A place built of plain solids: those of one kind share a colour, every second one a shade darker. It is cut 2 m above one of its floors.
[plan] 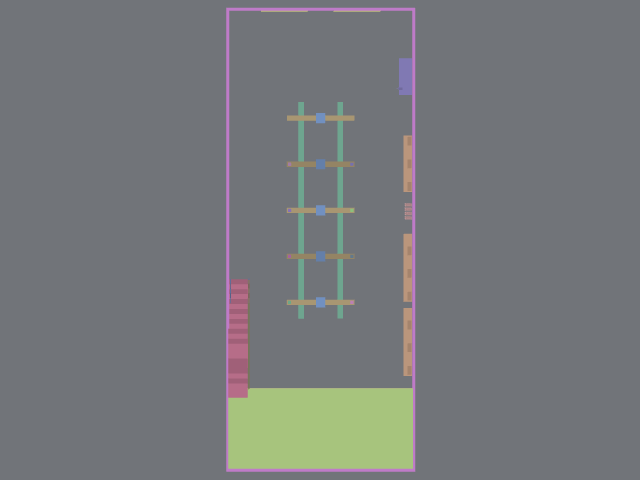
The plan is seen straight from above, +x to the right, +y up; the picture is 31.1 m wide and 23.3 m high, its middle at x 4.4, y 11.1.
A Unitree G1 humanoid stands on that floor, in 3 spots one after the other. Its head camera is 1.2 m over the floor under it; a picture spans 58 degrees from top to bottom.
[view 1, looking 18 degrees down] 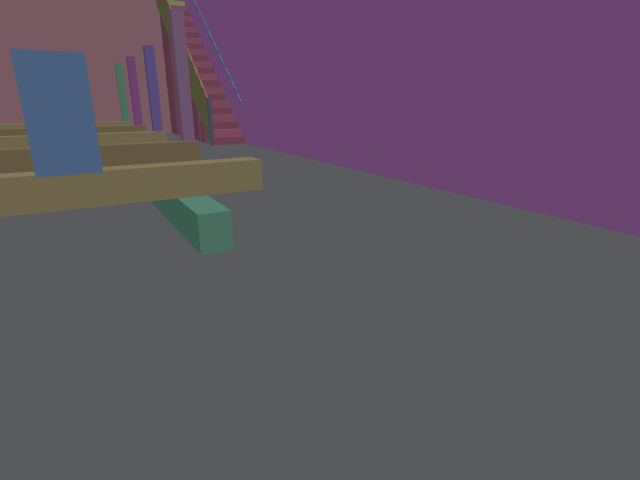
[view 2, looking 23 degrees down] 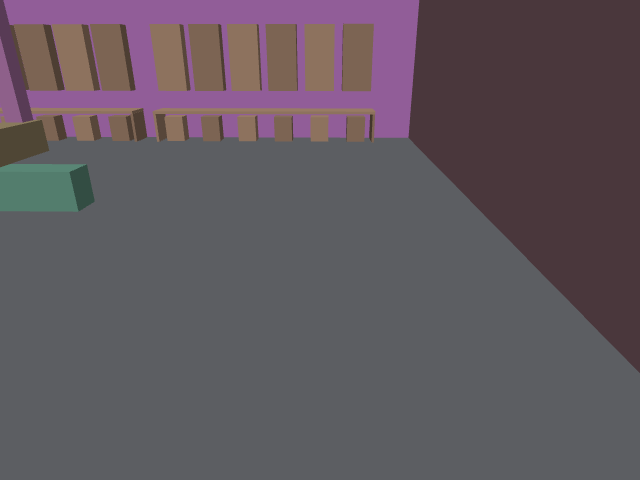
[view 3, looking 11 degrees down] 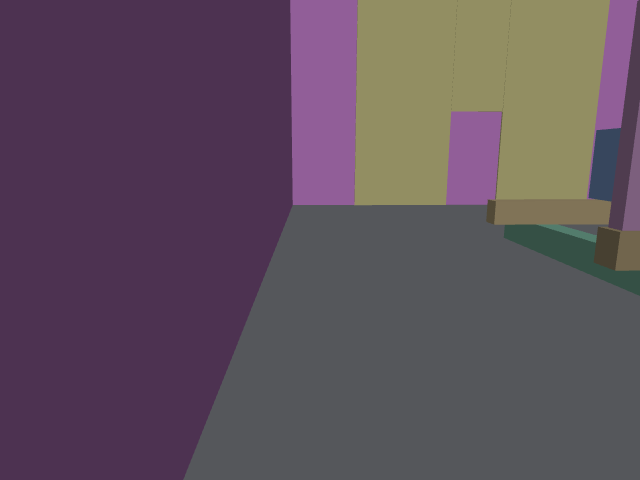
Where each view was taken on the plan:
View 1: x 4.43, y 21.13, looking -120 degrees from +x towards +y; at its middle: ground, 3.88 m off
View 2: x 1.84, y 5.20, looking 1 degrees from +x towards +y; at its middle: ground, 3.07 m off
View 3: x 0.49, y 11.50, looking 89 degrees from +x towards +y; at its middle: ground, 6.29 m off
